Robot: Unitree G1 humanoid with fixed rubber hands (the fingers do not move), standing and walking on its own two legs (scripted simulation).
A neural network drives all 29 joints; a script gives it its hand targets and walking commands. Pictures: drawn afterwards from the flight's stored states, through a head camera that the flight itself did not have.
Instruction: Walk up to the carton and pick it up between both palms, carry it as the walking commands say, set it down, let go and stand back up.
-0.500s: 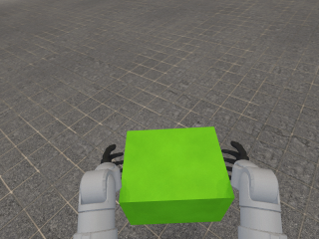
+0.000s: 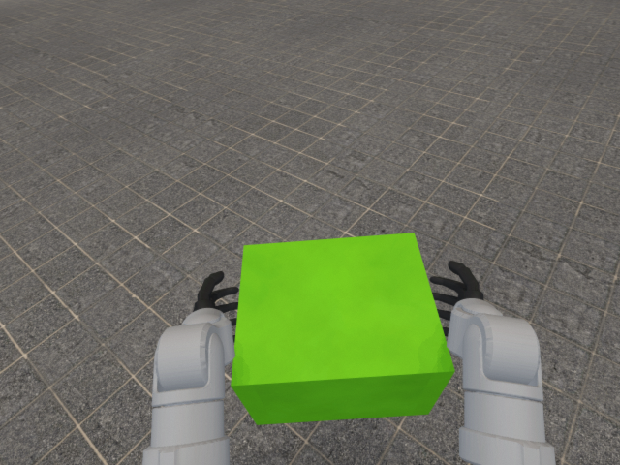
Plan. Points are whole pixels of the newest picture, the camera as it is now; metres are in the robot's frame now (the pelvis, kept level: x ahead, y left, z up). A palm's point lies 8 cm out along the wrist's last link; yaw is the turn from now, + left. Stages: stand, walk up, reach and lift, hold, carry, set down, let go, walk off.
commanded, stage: carry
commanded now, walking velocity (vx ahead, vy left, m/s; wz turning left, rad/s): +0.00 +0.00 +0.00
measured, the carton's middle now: (335, 329) +0.30 +0.01 +0.01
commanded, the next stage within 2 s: none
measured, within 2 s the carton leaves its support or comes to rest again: neither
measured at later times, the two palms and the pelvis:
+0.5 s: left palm (217, 350) +0.23 +0.15 +0.07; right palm (488, 342) +0.25 -0.17 +0.07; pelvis -0.03 -0.01 +0.01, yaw +1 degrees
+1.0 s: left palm (215, 373) +0.22 +0.15 +0.03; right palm (481, 363) +0.24 -0.17 +0.04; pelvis -0.03 -0.01 +0.01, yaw +1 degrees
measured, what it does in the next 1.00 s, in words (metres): steps on the spot: left foot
